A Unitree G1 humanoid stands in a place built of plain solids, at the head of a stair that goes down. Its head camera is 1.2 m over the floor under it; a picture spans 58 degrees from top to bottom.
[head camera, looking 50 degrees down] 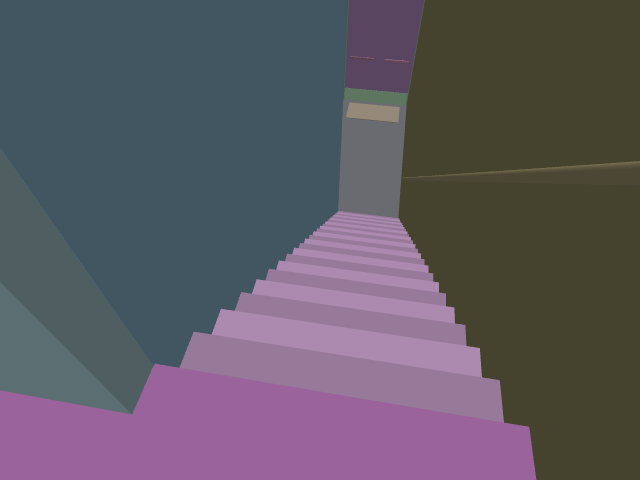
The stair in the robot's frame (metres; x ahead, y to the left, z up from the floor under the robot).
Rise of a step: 0.18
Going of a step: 0.21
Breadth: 1.05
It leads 10 degrees to the right of straight ahead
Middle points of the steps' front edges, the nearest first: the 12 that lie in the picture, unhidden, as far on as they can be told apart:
0.45 -0.04 0.00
0.65 -0.07 -0.18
0.85 -0.11 -0.37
1.06 -0.14 -0.55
1.26 -0.17 -0.73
1.46 -0.21 -0.92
1.67 -0.24 -1.10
1.87 -0.28 -1.28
2.07 -0.31 -1.47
2.28 -0.35 -1.65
2.48 -0.38 -1.83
2.68 -0.42 -2.02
